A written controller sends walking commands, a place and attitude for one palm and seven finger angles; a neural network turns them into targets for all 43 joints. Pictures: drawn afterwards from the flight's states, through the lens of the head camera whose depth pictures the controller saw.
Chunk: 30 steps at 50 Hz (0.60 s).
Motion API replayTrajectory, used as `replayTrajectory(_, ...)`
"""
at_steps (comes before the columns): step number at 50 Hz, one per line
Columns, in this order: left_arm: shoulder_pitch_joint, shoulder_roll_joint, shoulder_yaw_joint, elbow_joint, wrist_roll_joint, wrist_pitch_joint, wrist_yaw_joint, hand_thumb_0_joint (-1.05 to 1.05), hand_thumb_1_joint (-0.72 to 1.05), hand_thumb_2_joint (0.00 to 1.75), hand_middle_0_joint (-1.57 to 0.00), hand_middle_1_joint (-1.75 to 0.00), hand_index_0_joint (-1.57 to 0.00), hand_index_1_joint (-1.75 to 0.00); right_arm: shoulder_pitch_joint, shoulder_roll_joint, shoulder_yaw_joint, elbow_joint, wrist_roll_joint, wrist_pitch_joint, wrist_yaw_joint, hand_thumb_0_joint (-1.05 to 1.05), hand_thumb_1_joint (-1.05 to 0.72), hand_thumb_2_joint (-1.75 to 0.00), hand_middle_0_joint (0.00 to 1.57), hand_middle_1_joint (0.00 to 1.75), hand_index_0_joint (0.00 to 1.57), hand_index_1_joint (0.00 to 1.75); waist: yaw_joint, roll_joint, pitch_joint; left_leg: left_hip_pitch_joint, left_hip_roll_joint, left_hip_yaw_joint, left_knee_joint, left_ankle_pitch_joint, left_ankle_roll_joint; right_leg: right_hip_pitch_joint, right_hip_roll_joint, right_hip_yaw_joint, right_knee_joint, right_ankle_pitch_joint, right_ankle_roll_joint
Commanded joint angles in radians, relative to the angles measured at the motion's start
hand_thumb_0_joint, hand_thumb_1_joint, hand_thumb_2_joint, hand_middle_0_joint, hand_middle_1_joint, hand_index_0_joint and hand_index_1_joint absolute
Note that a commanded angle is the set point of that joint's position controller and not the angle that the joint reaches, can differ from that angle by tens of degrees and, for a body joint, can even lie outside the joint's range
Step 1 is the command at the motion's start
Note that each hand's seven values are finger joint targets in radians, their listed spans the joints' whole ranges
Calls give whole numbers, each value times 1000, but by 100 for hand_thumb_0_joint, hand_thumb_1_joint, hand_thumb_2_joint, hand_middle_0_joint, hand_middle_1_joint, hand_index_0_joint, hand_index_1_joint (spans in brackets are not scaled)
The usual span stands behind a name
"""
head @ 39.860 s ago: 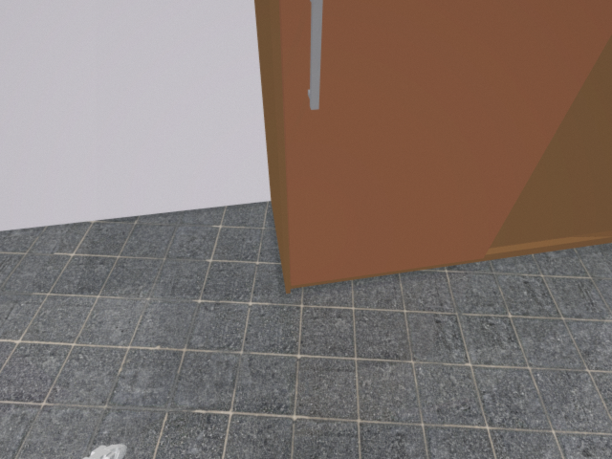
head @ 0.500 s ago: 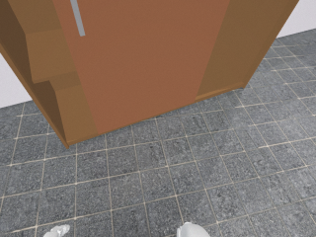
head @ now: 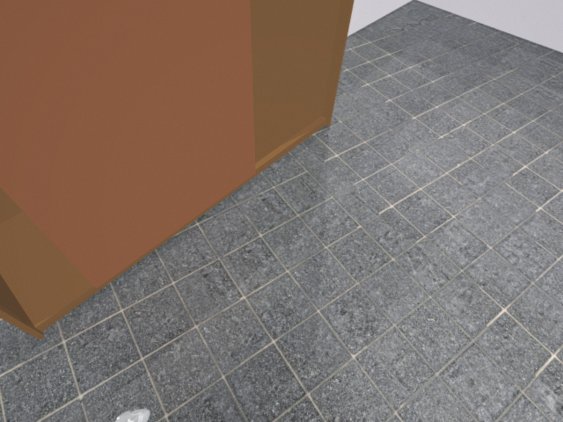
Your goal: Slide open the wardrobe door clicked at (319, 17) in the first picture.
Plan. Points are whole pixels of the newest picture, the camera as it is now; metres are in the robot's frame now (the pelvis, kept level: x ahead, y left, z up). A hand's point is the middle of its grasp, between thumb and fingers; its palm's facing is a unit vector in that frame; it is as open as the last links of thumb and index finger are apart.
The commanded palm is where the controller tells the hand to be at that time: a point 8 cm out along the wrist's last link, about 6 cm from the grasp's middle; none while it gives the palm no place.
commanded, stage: walk to a spot facing it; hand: left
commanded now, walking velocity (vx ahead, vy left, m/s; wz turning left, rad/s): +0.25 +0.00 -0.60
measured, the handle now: out of the picture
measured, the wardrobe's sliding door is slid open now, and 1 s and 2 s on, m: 0.21 0.21 0.21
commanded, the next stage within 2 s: turn to face it in 0.50 s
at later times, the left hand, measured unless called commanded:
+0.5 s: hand (228, 343) +0.26 +0.10 -0.15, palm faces -0.31 -0.92 -0.24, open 7.4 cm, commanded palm none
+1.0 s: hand (244, 287) +0.37 +0.09 -0.15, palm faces -0.21 -0.96 -0.20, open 7.4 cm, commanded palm none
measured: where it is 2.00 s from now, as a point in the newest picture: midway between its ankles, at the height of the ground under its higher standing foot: (314, 385)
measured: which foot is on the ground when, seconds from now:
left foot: down 0.00-0.38, up 0.40-0.70, down 0.72-1.00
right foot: down 0.00-0.00, up 0.02-0.36, down 0.38-0.72, up 0.74-1.00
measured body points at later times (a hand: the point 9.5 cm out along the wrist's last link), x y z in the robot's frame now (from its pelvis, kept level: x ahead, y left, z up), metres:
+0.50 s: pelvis +0.09 -0.06 +0.00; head +0.13 -0.08 +0.45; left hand +0.28 +0.15 -0.13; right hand +0.00 -0.30 -0.15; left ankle +0.07 +0.09 -0.66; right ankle +0.09 -0.17 -0.73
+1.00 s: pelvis +0.23 -0.08 +0.01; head +0.27 -0.08 +0.46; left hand +0.38 +0.14 -0.14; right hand +0.19 -0.31 -0.14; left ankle +0.27 +0.02 -0.73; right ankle +0.18 -0.20 -0.71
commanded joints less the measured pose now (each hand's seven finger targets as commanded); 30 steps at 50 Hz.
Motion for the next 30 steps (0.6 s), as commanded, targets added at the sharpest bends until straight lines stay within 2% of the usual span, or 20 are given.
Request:
replayTrajectory(1,-169,124,42,-161,0,-20,-14,0,90,90,-20,-30,-20,-30,243,-288,-68,4,-27,-44,-33,0,-90,-90,20,30,20,30,-109,331,-33,236,495,-582,-493,-370,214,-430,-27,-68,439,-338,3)
replayTrajectory(2,-166,143,47,-167,4,-29,-27,0,90,90,-20,-30,-20,-30,191,-255,-54,-20,-25,-51,-29,0,-90,-90,20,30,20,30,-69,211,6,171,489,-549,-504,-339,238,-404,-85,-63,499,-270,7)
replayTrajectory(3,-142,133,58,-133,14,-32,-36,0,90,90,-20,-30,-20,-30,142,-214,-47,-25,-30,-57,-22,0,-90,-90,20,30,20,30,-40,154,1,113,398,-432,-487,-293,197,-344,-75,-82,556,-203,9)
replayTrajectory(4,-118,110,57,-114,12,-28,-45,0,90,90,-20,-30,-20,-30,89,-194,-41,-32,-30,-60,-22,0,-90,-90,20,30,20,30,-9,182,28,91,347,-305,-467,-223,169,-344,-92,-109,569,-147,18)
replayTrajectory(5,-110,98,51,-105,12,-24,-53,0,90,90,-20,-30,-20,-30,87,-177,-38,-27,-29,-63,-23,0,-90,-90,20,30,20,30,-4,174,33,101,303,-196,-449,-147,144,-336,-102,-132,551,-94,25)
replayTrajectory(6,-100,79,47,-101,10,-21,-57,0,90,90,-20,-30,-20,-30,104,-163,-34,-19,-28,-66,-24,0,-90,-90,20,30,20,30,-2,193,19,134,272,-121,-430,-67,132,-331,-101,-151,523,-60,33)
replayTrajectory(9,-135,56,37,-105,6,-24,-60,0,90,90,-20,-30,-20,-30,187,-149,-37,12,-26,-73,-25,0,-90,-90,20,30,20,30,-32,197,-21,237,271,-20,-394,102,136,-330,-113,-186,408,-32,45)
replayTrajectory(13,-196,47,28,-118,4,-36,-61,0,90,90,-20,-30,-20,-30,226,-162,-47,34,-30,-69,-14,0,-90,-90,20,30,20,30,-56,216,-28,234,312,49,-356,173,142,-216,-116,-225,167,-62,37)
replayTrajectory(15,-172,56,29,-107,3,-42,-59,0,90,90,-20,-30,-20,-30,206,-176,-50,33,-30,-66,-9,0,-90,-90,20,30,20,30,-43,215,-38,201,331,81,-304,205,129,-104,-97,-247,83,-87,22)
replayTrajectory(16,-131,67,36,-91,3,-45,-57,0,90,90,-20,-30,-20,-30,188,-180,-50,28,-29,-63,-7,0,-90,-90,20,30,20,30,-17,187,-47,158,327,101,-240,199,113,-3,-86,-254,21,-67,12)
replayTrajectory(17,-24,94,42,-56,3,-52,-51,0,90,90,-20,-30,-20,-30,163,-178,-48,23,-25,-61,-2,0,-90,-90,20,30,20,30,40,128,-83,89,283,149,-94,226,81,159,-48,-273,-65,-13,-8)
replayTrajectory(18,148,173,63,-1,7,-66,-40,0,90,90,-20,-30,-20,-30,125,-148,-41,2,-12,-61,10,0,-90,-90,20,30,20,30,127,-54,-165,-81,210,236,185,222,38,424,-137,-137,-160,-86,-59)
replayTrajectory(19,288,317,98,42,2,-82,-19,0,90,90,-20,-30,-20,-30,58,-61,-18,-61,3,-64,19,0,-90,-90,20,30,20,30,180,-414,-197,-423,36,238,518,-256,-17,591,-438,372,-298,-49,-184)
replayTrajectory(20,285,329,99,41,-18,-78,2,0,90,90,-20,-30,-20,-30,-3,-123,-25,-82,-2,-59,10,0,-90,-90,20,30,20,30,172,-319,-155,-474,74,26,632,-242,2,496,-472,448,-350,-41,-238)
replayTrajectory(21,194,286,90,18,-18,-75,7,0,90,90,-20,-30,-20,-30,-11,-114,-31,-82,0,-58,13,0,-90,-90,20,30,20,30,124,-215,-76,-497,116,-16,642,-144,4,408,-451,371,-375,-169,-252)
replayTrajectory(22,97,244,76,-4,-14,-72,14,0,90,90,-20,-30,-20,-30,11,-105,-32,-60,-1,-54,15,0,-90,-90,20,30,20,30,76,-148,-79,-411,129,-16,618,-98,3,285,-405,322,-380,-299,-224)
replayTrajectory(23,34,213,64,-27,-6,-74,15,0,90,90,-20,-30,-20,-30,17,-105,-31,-34,-8,-46,16,0,-90,-90,20,30,20,30,47,-177,-57,-341,133,-21,568,-37,-8,171,-352,232,-386,-231,-193)
replayTrajectory(25,-6,175,54,-34,0,-84,17,0,90,90,-20,-30,-20,-30,51,-87,-31,-11,-15,-32,17,0,-90,-90,20,30,20,30,5,-168,-44,-238,118,-9,472,30,-18,72,-307,107,-380,-56,-174)
replayTrajectory(28,21,179,56,-13,5,-94,13,0,90,90,-20,-30,-20,-30,63,-55,-23,0,-15,-37,21,0,-90,-90,20,30,20,30,-3,-104,-88,-174,76,21,302,70,-20,102,-268,67,-329,65,-177)
replayTrajectory(30,17,180,55,-6,4,-93,9,0,90,90,-20,-30,-20,-30,45,-44,-19,-7,-11,-45,19,0,-90,-90,20,30,20,30,-2,-104,-87,-126,50,36,177,93,-20,104,-264,58,-302,97,-174)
